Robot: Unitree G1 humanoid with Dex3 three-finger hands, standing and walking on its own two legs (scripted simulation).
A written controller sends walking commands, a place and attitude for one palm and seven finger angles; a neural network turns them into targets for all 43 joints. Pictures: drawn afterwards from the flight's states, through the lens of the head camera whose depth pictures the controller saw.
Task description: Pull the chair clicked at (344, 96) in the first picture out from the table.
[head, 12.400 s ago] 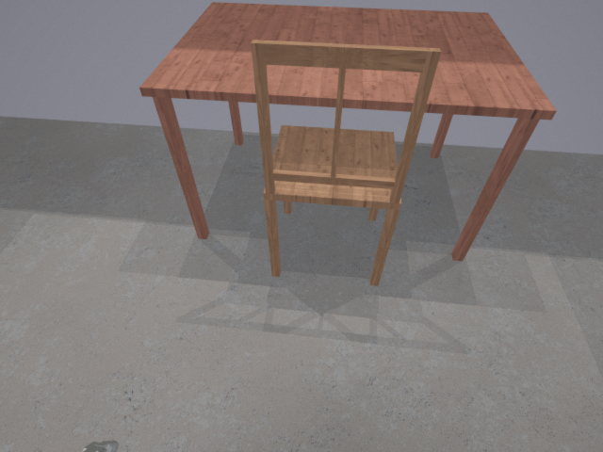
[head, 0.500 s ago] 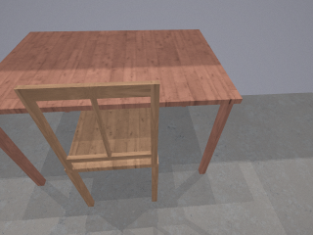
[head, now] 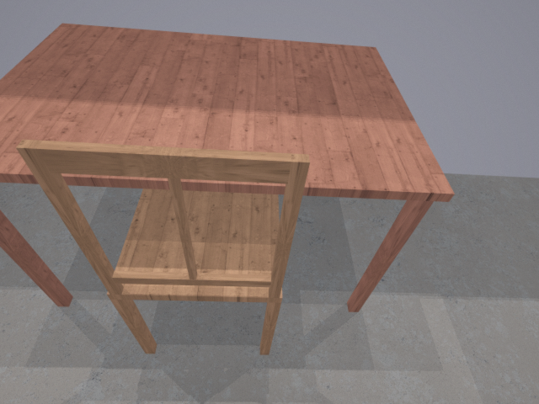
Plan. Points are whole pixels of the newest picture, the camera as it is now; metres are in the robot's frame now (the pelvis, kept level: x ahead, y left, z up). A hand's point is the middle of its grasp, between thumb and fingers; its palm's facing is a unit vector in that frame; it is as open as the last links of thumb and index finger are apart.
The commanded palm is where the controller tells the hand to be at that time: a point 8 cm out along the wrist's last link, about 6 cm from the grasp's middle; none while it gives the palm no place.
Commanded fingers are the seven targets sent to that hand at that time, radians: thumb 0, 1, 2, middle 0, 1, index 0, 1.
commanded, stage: come to a stop and stand still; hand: left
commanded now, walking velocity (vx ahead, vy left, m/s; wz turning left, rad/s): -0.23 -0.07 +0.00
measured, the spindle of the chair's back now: (185, 235) +0.42 +0.18 -0.05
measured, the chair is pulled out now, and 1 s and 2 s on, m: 0.00 0.00 0.00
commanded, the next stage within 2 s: look again from close up in 1.78 s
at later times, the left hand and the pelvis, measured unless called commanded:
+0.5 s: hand out of the picture +0.06 +0.18 -0.18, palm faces +0.09 -0.97 -0.22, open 7.4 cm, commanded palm none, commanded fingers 0.00 0.90 0.90 -0.20 -0.30 -0.20 -0.30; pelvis +0.01 -0.01 +0.00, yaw +3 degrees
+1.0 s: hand out of the picture +0.00 +0.21 -0.15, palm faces +0.03 -0.96 -0.28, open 7.4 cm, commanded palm none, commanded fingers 0.00 0.90 0.90 -0.20 -0.30 -0.20 -0.30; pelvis +0.01 +0.02 +0.00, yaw +1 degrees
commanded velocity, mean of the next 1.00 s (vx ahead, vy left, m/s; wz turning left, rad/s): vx -0.06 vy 0.03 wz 0.00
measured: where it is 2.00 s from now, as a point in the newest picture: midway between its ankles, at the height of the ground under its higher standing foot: outside the picture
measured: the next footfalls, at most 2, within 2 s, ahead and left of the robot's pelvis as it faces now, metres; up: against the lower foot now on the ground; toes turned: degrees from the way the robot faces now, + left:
right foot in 0.20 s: +0.10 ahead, -0.14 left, +0.00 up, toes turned +5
left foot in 0.50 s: +0.04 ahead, +0.11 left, +0.00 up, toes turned +4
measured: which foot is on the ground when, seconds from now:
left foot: down 0.00-0.28, up 0.30-0.48, down 0.50-1.00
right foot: up 0.00-0.18, down 0.20-1.00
